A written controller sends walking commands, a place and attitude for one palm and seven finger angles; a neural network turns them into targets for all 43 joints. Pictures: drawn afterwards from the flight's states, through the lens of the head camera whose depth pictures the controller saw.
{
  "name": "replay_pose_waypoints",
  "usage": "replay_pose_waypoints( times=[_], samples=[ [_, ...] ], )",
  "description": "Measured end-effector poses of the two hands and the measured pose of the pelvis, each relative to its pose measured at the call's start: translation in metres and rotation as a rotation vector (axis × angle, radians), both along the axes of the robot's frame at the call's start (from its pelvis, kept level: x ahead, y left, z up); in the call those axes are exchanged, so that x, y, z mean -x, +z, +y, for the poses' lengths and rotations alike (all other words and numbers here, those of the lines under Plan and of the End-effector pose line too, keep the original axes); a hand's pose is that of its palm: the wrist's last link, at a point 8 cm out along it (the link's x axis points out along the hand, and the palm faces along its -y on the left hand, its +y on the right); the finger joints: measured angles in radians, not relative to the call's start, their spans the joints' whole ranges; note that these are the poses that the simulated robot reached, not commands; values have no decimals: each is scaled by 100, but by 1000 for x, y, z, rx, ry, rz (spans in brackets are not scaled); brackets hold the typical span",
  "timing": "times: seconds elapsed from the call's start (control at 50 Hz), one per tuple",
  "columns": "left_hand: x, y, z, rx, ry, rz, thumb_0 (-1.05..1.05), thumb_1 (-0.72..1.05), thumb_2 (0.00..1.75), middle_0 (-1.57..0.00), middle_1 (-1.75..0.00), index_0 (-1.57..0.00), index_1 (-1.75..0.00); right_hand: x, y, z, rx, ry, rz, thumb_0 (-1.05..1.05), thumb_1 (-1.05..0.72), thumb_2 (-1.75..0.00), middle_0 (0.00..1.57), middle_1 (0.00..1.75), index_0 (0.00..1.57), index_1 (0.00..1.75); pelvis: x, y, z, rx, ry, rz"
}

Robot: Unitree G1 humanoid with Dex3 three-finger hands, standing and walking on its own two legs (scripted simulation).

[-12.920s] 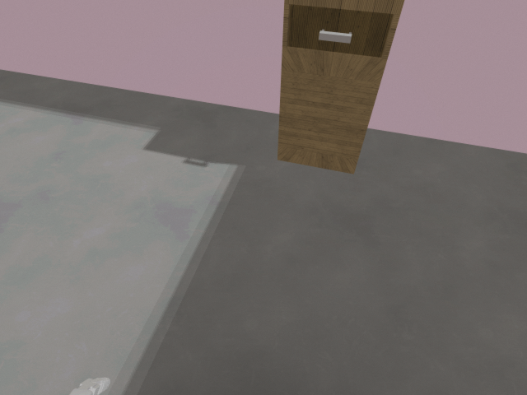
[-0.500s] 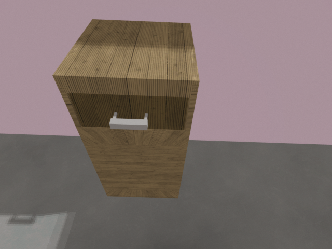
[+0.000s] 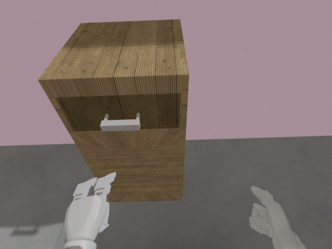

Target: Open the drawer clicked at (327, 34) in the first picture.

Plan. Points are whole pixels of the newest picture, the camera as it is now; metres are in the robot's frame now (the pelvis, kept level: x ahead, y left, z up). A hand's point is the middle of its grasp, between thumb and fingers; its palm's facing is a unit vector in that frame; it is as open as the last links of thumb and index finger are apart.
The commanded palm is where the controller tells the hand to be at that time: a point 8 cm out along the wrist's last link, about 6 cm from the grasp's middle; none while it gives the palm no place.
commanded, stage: raise the hand with hooked fingers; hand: left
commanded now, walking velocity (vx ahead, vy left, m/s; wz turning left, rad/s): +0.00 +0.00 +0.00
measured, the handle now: (121, 120) +0.51 +0.20 +0.00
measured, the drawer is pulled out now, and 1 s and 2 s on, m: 0.00 0.00 0.00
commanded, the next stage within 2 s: move the hooked fingers above the handle in 1.52 s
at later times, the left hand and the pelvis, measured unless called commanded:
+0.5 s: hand (86, 194) +0.24 +0.21 +0.03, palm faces +0.01 -0.13 -0.99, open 11.3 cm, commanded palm +0.21 +0.22 +0.08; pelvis +0.03 -0.02 +0.01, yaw +3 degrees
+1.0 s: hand (70, 152) +0.30 +0.25 +0.10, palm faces +0.10 -0.08 -0.99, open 13.7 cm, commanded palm +0.28 +0.26 +0.16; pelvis +0.03 +0.00 +0.02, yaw +4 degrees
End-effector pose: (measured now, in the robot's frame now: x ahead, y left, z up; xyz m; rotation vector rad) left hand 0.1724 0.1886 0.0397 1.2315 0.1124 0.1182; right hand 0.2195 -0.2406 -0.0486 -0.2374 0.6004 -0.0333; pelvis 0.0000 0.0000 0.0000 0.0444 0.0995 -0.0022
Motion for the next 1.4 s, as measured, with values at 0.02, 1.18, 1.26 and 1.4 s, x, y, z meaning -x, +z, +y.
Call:
replay_pose_waypoints(
  times=[0.02,1.18,1.26,1.4],
  samples=[
    [6,-5,-2,-15,0,14,1,65,78,-21,-47,-22,-47,-11,3,3,2,26,3,1,-91,-90,20,30,19,30,-1,-1,-3,-2,-1,7],
    [-118,133,83,-262,3,-28,0,-49,30,-31,-119,-32,-119,-11,-20,61,-55,71,254,1,-90,-90,20,30,20,30,-22,28,10,39,82,-83],
    [-119,133,87,-246,-17,-12,0,-49,30,-31,-119,-32,-120,2,-24,56,-50,53,289,1,-90,-90,20,30,20,30,-21,29,14,41,79,-76],
    [-111,123,86,-238,-63,-13,0,-49,30,-31,-120,-32,-120,20,-32,43,-21,25,348,1,-90,-90,20,30,20,30,-19,29,17,42,77,-61]
  ],
)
